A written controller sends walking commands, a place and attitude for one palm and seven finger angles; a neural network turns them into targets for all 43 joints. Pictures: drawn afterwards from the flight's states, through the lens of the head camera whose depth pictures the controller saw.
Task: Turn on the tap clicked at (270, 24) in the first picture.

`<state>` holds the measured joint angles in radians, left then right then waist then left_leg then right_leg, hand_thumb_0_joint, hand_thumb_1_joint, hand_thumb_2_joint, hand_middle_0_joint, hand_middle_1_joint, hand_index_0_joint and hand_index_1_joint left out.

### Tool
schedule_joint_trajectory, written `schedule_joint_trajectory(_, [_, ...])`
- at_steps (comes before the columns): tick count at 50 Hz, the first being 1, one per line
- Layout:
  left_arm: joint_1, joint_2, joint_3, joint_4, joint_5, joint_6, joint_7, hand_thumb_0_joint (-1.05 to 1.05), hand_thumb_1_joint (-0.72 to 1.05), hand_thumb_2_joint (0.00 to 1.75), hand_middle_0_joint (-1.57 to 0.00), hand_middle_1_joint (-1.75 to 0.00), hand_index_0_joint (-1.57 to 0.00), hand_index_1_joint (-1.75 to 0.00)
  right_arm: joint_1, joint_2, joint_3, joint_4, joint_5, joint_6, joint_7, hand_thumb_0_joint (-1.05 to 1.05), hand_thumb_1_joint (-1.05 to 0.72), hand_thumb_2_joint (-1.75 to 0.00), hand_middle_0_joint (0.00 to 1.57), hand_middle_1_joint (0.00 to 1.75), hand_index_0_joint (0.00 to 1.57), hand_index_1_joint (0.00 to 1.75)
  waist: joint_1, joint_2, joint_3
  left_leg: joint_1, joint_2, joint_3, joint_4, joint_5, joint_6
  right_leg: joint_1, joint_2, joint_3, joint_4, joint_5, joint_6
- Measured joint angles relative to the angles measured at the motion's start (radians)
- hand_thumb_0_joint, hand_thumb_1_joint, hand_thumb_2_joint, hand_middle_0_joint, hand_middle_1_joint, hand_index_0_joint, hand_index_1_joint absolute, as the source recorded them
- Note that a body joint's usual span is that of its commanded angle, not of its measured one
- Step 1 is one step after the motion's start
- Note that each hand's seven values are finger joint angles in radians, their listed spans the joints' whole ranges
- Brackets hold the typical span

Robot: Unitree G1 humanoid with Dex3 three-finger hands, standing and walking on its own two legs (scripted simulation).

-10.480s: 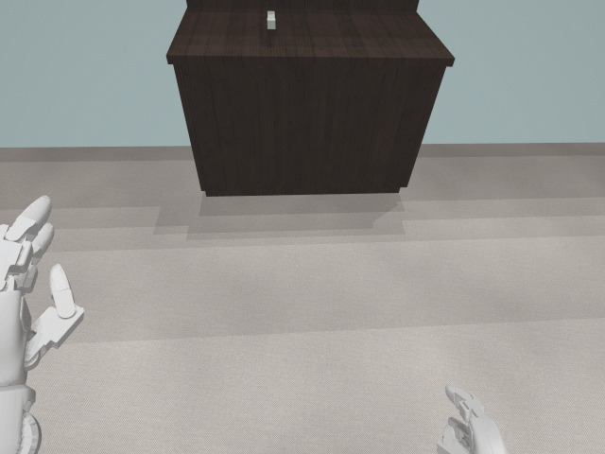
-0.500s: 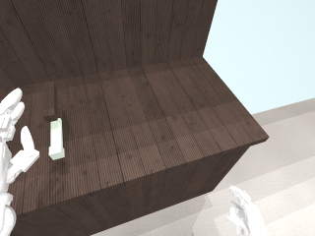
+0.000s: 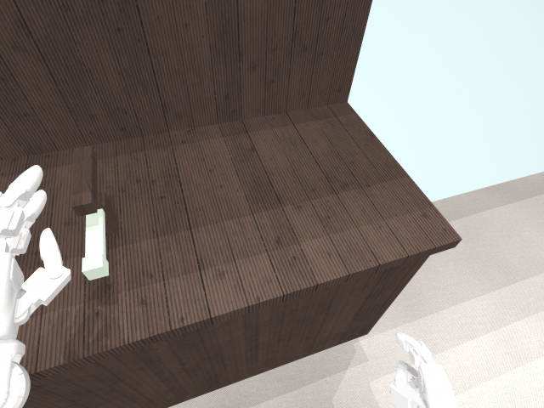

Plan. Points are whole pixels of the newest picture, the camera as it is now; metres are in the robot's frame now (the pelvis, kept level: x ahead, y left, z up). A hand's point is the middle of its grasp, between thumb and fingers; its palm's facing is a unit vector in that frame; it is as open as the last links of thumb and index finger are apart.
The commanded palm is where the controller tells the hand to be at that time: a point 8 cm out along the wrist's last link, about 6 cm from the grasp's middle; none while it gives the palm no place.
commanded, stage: look again from close up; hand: left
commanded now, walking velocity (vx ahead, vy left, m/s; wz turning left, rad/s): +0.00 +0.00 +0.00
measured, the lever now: (95, 266) +0.29 +0.30 +0.02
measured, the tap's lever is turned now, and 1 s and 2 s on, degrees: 0 0 0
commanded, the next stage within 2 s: shuffle to correct the standing spot in 0.12 s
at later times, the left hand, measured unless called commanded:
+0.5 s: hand (61, 280) +0.21 +0.24 +0.16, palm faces +0.36 -0.86 -0.37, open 7.4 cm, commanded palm +0.15 +0.27 +0.17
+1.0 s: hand (80, 347) +0.15 +0.20 +0.15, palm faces +0.40 -0.81 -0.43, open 7.4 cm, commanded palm +0.09 +0.24 +0.17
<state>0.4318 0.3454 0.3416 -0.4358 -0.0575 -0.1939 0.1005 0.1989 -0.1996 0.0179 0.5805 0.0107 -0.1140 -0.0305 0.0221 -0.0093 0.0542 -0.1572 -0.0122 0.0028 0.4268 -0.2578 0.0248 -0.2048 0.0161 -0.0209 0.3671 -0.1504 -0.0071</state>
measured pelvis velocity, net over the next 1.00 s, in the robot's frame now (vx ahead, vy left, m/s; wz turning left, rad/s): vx -0.06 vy -0.05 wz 0.03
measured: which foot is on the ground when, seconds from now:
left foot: down 0.00-0.74, up 0.76-1.00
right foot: down 0.00-1.00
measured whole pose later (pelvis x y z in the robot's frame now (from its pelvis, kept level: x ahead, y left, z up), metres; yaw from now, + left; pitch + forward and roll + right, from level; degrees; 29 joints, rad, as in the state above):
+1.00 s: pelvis -0.06 -0.05 +0.00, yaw +2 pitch +2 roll +2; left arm 0.52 0.37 0.36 -0.50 -0.05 -0.17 0.15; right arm 0.24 -0.24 -0.01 0.61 0.01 -0.11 -0.05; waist -0.01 -0.03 0.03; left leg -0.17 0.00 0.04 0.46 -0.37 0.03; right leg -0.36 0.02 -0.06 0.38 -0.06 -0.07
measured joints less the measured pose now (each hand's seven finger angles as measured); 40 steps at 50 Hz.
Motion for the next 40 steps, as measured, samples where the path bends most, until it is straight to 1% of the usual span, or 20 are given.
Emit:
schedule_joint_trajectory(9, [0.004,0.002,-0.002,-0.002,0.003,0.002,-0.001,0.02,0.89,0.9,-0.21,-0.3,-0.21,-0.3,0.007,0.0,0.0,-0.001,0.0,-0.003,-0.001,0.01,-0.9,-0.9,0.21,0.3,0.21,0.3,-0.001,-0.006,-0.005,-0.001,-0.004,0.003,-0.004,0.008,0.004,0.0,-0.004,0.003,-0.007,0.01,0.004])
schedule_joint_trajectory(16, [-0.004,0.003,0.0,-0.007,0.001,0.002,0.0,0.02,0.89,0.9,-0.21,-0.3,-0.21,-0.3,0.012,0.002,0.001,-0.004,0.003,-0.004,-0.003,0.01,-0.9,-0.9,0.21,0.3,0.21,0.3,0.003,-0.011,-0.001,0.002,-0.008,0.005,-0.011,0.015,0.006,0.001,-0.008,0.006,-0.01,0.016,0.007])
schedule_joint_trajectory(24, [-0.013,0.019,0.026,-0.038,-0.01,-0.012,-0.004,0.02,0.9,0.9,-0.21,-0.3,-0.21,-0.3,-0.008,0.022,0.006,-0.031,0.0,-0.005,0.005,0.01,-0.9,-0.9,0.21,0.3,0.21,0.3,0.012,-0.026,0.026,-0.037,-0.004,0.017,0.014,0.017,-0.002,-0.054,-0.004,0.016,0.039,0.01,0.001])
schedule_joint_trajectory(32, [0.01,0.039,0.054,-0.107,-0.013,-0.043,-0.024,0.02,0.9,0.9,-0.21,-0.3,-0.21,-0.3,-0.027,0.038,-0.004,-0.042,-0.019,-0.027,0.013,0.01,-0.9,-0.9,0.21,0.3,0.21,0.3,0.014,-0.025,0.055,-0.12,0.02,0.008,0.112,-0.01,-0.028,-0.138,0.018,0.003,0.138,-0.018,-0.028])
schedule_joint_trajectory(37, [0.019,0.046,0.075,-0.135,-0.014,-0.071,-0.033,0.02,0.89,0.9,-0.21,-0.3,-0.21,-0.3,-0.03,0.03,-0.02,-0.028,-0.024,-0.043,0.007,0.01,-0.9,-0.9,0.21,0.3,0.21,0.3,0.011,0.003,0.062,-0.181,0.052,-0.019,0.186,-0.029,-0.055,-0.179,0.048,-0.027,0.174,-0.021,-0.061])
schedule_joint_trajectory(38, [0.022,0.045,0.076,-0.137,-0.016,-0.075,-0.03,0.02,0.89,0.9,-0.21,-0.3,-0.21,-0.3,-0.031,0.026,-0.024,-0.022,-0.022,-0.041,0.007,0.01,-0.9,-0.9,0.21,0.3,0.21,0.3,0.008,0.007,0.057,-0.2,0.055,-0.024,0.208,-0.053,-0.051,-0.19,0.052,-0.032,0.177,-0.019,-0.068])
schedule_joint_trajectory(40, [0.027,0.036,0.066,-0.135,-0.019,-0.069,-0.02,0.02,0.89,0.9,-0.21,-0.3,-0.21,-0.3,-0.029,0.016,-0.035,-0.007,-0.013,-0.027,0.008,0.01,-0.9,-0.9,0.21,0.3,0.21,0.3,0.001,0.004,0.044,-0.24,0.034,-0.035,0.314,-0.136,-0.043,-0.204,0.047,-0.035,0.168,-0.009,-0.076])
